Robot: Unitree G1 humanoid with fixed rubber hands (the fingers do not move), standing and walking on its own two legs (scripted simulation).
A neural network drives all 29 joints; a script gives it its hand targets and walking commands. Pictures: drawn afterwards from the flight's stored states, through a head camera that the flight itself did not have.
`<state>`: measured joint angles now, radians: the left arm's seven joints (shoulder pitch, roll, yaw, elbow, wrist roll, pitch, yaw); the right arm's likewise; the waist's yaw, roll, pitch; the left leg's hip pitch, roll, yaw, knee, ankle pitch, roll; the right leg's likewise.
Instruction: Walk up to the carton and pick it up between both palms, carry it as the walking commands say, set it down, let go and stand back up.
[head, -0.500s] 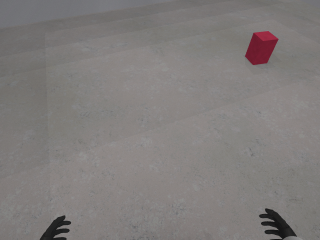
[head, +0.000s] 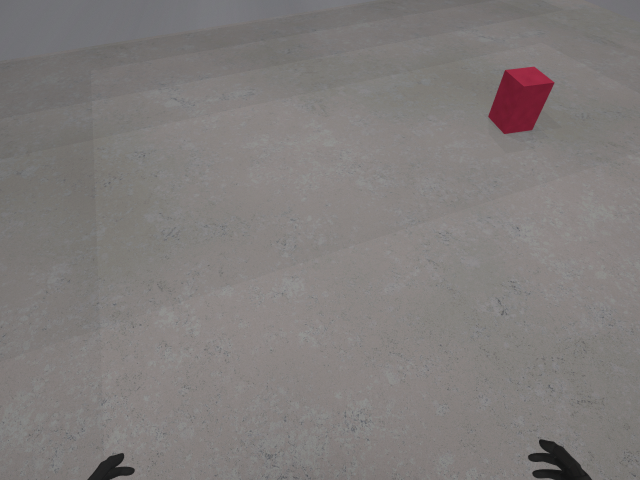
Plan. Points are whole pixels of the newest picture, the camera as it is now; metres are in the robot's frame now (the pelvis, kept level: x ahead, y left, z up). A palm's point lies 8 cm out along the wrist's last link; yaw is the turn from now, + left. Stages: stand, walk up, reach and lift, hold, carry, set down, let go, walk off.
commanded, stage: stand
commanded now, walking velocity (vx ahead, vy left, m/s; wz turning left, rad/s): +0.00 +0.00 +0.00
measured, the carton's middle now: (518, 100) +1.99 -1.14 -0.64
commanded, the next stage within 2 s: walk up in 0.82 s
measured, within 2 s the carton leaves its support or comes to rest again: neither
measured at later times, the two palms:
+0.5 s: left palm out of the picture +0.11 +0.31 -0.10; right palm out of the picture +0.11 -0.31 -0.10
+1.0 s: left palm out of the picture +0.11 +0.31 -0.10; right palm out of the picture +0.11 -0.31 -0.10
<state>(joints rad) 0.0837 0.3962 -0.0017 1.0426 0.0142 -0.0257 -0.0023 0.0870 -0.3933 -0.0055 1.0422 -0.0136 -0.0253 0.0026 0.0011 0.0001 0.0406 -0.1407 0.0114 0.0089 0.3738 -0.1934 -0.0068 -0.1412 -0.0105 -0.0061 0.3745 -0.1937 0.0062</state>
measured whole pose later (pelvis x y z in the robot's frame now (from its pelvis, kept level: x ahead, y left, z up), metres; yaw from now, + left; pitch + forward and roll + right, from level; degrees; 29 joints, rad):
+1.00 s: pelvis +0.01 +0.00 +0.00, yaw +0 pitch -2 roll +0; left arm 0.08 0.40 0.00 1.06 0.01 -0.02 0.00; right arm 0.09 -0.40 -0.01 1.06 -0.01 -0.02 0.00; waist 0.00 0.00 0.04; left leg -0.11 0.01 0.01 0.34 -0.19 -0.01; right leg -0.11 -0.02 0.00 0.33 -0.19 0.01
